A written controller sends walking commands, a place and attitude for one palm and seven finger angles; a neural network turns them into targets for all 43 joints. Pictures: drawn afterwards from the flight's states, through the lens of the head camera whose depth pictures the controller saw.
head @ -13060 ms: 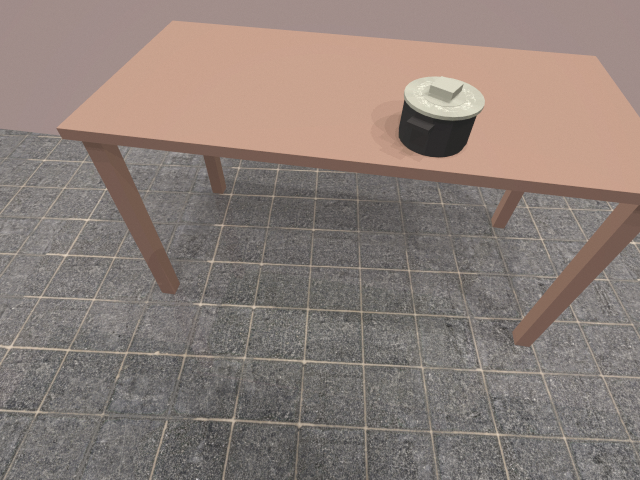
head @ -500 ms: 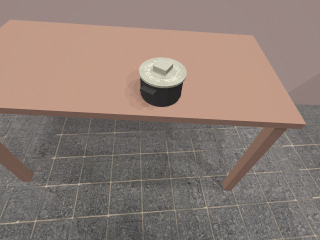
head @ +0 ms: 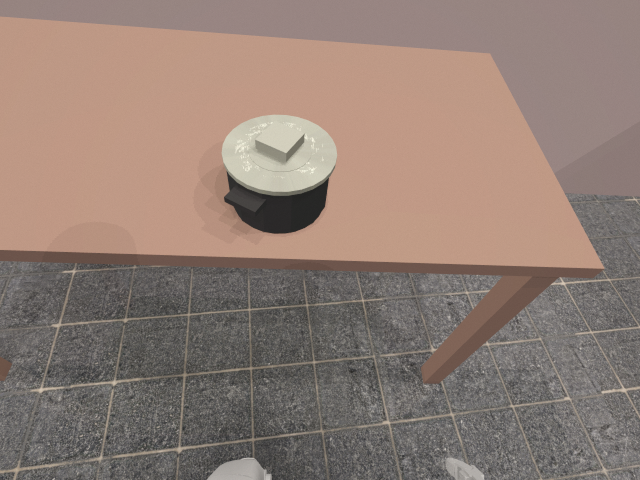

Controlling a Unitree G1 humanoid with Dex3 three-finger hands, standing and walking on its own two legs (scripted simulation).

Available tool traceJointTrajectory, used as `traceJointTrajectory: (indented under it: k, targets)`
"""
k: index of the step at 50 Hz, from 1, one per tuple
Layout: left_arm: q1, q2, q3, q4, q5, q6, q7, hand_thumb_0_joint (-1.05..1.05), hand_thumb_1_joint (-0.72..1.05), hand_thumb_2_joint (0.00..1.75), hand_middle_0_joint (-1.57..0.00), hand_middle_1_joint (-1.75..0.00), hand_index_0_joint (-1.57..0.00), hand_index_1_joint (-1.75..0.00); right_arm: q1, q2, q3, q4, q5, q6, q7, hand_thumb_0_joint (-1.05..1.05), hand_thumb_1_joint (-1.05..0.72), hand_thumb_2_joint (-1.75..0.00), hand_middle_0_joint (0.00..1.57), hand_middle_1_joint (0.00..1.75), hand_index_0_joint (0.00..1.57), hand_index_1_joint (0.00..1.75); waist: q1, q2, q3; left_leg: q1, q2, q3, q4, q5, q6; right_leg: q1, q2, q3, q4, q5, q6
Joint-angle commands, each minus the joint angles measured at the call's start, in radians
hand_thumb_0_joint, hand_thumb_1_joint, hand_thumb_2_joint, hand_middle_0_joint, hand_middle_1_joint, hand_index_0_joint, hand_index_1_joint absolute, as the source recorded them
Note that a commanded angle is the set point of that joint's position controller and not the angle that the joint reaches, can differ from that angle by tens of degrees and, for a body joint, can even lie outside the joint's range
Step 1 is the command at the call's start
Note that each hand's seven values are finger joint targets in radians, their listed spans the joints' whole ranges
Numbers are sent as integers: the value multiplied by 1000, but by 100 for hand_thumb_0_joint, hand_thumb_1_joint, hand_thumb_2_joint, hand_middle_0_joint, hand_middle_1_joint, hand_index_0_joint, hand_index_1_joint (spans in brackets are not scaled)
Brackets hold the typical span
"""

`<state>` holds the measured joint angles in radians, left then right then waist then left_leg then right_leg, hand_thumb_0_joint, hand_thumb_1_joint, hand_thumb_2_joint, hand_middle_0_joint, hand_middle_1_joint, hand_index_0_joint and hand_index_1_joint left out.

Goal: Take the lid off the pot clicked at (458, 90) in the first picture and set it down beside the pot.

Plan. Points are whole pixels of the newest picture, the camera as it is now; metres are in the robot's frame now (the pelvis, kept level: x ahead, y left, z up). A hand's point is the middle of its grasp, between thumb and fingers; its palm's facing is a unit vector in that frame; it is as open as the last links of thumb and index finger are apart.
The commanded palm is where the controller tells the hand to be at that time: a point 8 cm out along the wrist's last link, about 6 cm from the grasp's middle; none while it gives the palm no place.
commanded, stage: shuffle to correct the standing spot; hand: left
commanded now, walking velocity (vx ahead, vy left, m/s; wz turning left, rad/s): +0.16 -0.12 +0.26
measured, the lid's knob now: (280, 140) +0.53 +0.10 +0.10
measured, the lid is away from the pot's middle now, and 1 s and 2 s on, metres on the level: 0.00 0.00 0.00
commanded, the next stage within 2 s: come to a stop and stand still in 0.30 s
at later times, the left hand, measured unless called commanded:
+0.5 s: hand out of the picture +0.08 +0.08 -0.15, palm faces +0.16 -0.97 -0.20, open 7.3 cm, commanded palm none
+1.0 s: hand (237, 453) +0.17 +0.12 -0.16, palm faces +0.12 -0.94 -0.33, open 7.3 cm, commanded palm none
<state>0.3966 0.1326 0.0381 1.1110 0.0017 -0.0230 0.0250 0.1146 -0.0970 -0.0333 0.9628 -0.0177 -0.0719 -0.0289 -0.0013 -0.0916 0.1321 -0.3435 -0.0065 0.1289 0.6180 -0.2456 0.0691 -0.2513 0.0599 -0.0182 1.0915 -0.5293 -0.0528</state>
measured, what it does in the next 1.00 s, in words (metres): steps to the right: right foot, then left foot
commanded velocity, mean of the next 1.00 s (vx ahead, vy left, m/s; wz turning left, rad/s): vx -0.02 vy -0.01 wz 0.01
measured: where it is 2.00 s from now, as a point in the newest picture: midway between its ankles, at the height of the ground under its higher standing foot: outside the picture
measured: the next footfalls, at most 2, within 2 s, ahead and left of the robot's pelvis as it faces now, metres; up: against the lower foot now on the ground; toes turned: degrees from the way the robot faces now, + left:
right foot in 0.32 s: +0.12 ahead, -0.21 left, +0.00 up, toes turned +3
left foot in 0.64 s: +0.19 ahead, -0.02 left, +0.00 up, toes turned +5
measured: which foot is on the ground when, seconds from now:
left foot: down 0.00-0.30, up 0.32-0.62, down 0.64-1.00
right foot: up 0.00-0.30, down 0.32-0.66, up 0.68-0.96, down 0.98-1.00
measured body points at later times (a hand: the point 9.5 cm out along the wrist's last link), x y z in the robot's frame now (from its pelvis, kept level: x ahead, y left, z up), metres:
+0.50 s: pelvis +0.10 -0.09 +0.02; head +0.13 -0.10 +0.47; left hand +0.07 +0.13 -0.13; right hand +0.18 -0.34 -0.13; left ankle +0.11 +0.03 -0.66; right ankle +0.08 -0.21 -0.72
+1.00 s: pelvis +0.10 -0.11 +0.00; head +0.13 -0.12 +0.45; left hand +0.16 +0.16 -0.13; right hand +0.24 -0.33 -0.14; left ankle +0.18 +0.01 -0.72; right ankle +0.10 -0.25 -0.73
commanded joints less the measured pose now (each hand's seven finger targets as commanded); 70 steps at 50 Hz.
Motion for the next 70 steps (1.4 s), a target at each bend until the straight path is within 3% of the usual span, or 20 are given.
traceJointTrajectory:
  k: [1,13,14,15,16,18,23,28,31,33,38,45,47,48,51,53,55,57,59,70]
  targets:
    - [-18,96,36,-126,23,5,-13,0,90,90,-20,-30,-20,-30,133,-151,-27,-2,0,17,-16,0,-90,-90,20,30,20,30,3,239,-40,75,350,-467,-374,175,178,-275,-129,125,193,85,32]
    - [-30,119,41,-168,23,8,-48,0,90,90,-20,-30,-20,-30,109,-253,-74,-45,-18,65,8,0,-90,-90,20,30,20,30,19,205,-142,-58,170,-267,-237,-336,12,98,-52,-107,-565,210,82]
    - [21,152,47,-154,25,1,-42,0,90,90,-20,-30,-20,-30,122,-222,-67,-42,-14,68,9,0,-90,-90,20,30,20,30,44,79,-152,-126,108,-210,-73,-321,-23,194,-82,-44,-671,193,71]
    - [71,242,65,-143,32,-9,-29,0,90,90,-20,-30,-20,-30,120,-140,-47,-68,-3,65,9,0,-90,-90,20,30,20,30,66,-212,-148,-342,-3,-79,204,-358,-71,298,-306,293,-821,85,-2]
    - [99,288,72,-149,24,-11,-19,0,90,90,-20,-30,-20,-30,43,-148,-43,-108,-9,63,15,0,-90,-90,20,30,20,30,103,-250,-107,-430,15,-109,375,-419,-70,247,-467,492,-907,138,-106]
    - [20,262,67,-166,24,-16,-16,0,90,90,-20,-30,-20,-30,66,-159,-47,-99,-10,65,18,0,-90,-90,20,30,20,30,42,-42,-87,-399,57,-145,512,-301,-63,162,-431,441,-904,86,-158]
    - [-21,163,32,-148,21,-43,-6,0,90,90,-20,-30,-20,-30,77,-123,-25,-52,2,57,29,0,-90,-90,20,30,20,30,11,-20,-74,-250,49,-91,337,-124,-96,120,-319,157,-774,806,-115]
    - [-1,201,33,-128,20,-16,16,0,90,90,-20,-30,-20,-30,85,-118,-11,-40,20,67,10,0,-90,-90,20,30,20,30,23,-60,-166,-44,-20,-57,13,-42,-107,212,-318,117,-624,1193,-82]
    - [-19,198,39,-144,9,4,18,0,90,90,-20,-30,-20,-30,176,-186,-36,-28,11,65,-3,0,-90,-90,20,30,20,30,-27,12,-216,273,71,-122,-171,512,-53,55,-233,50,-436,956,4]
    - [19,138,20,-147,-4,16,31,0,90,90,-20,-30,-20,-30,240,-285,-56,-33,19,71,-13,0,-90,-90,20,30,20,30,-47,282,-286,408,395,-415,-173,1296,201,-150,-58,7,-85,-146,84]
    - [-52,161,48,-141,9,57,32,0,90,90,-20,-30,-20,-30,75,-216,-34,-81,0,84,-22,0,-90,-90,20,30,20,30,4,213,-203,173,308,-299,-224,821,167,-177,-74,97,128,-33,80]
    - [-75,128,41,-171,22,71,7,0,90,90,-20,-30,-20,-30,36,-229,-53,-87,-15,97,0,0,-90,-90,20,30,20,30,8,264,-182,50,253,-317,-343,49,110,-83,-77,17,-207,45,69]
    - [16,149,14,-157,10,20,23,0,90,90,-20,-30,-20,-30,-21,-258,-58,-121,10,75,0,0,-90,-90,20,30,20,30,81,84,-295,241,161,-187,28,394,-7,-19,-135,36,-746,393,50]
    - [-50,216,18,-206,17,12,28,0,90,90,-20,-30,-20,-30,63,-139,-38,-145,13,79,15,0,-90,-90,20,30,20,30,14,-196,-275,-13,28,-131,94,31,-54,104,-268,299,-696,696,-8]
    - [-163,267,-2,-277,38,1,34,0,90,90,-20,-30,-20,-30,63,-128,-34,-155,8,105,36,0,-90,-90,20,30,20,30,-41,23,-132,9,-6,-87,266,-184,-86,-152,-318,245,-707,509,-103]
    - [-225,251,2,-285,24,0,36,0,90,90,-20,-30,-20,-30,108,-158,-31,-149,9,111,36,0,-90,-90,20,30,20,30,-72,-176,-79,10,18,-115,245,-136,-84,-178,-275,241,-734,410,-96]
    - [-250,233,-6,-299,22,14,36,0,90,90,-20,-30,-20,-30,182,-168,-28,-120,11,95,33,0,-90,-90,20,30,20,30,-85,-153,-31,140,43,-111,-5,-83,-76,-257,-235,175,-682,185,-60]
    - [-186,185,-17,-292,16,29,29,0,90,90,-20,-30,-20,-30,177,-197,-19,-103,-2,68,34,0,-90,-90,20,30,20,30,-26,208,16,51,129,-281,-224,-94,-22,-219,-102,89,-544,41,11]
    - [-65,165,-22,-249,15,35,25,0,90,90,-20,-30,-20,-30,111,-204,-4,-112,-4,64,27,0,-90,-90,20,30,20,30,36,320,22,-154,188,-397,-376,-289,39,-22,-72,19,-508,83,32]
    - [-26,149,-24,-182,16,9,11,0,90,90,-20,-30,-20,-30,225,-161,-1,-21,2,61,19,0,-90,-90,20,30,20,30,3,104,-89,13,99,-241,-242,-237,-19,-83,-133,112,-708,53,3]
